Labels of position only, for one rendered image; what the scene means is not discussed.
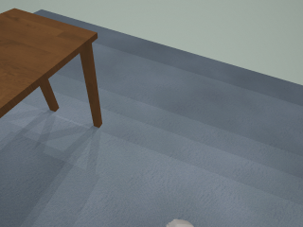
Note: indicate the table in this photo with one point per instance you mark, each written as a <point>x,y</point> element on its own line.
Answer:
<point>33,48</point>

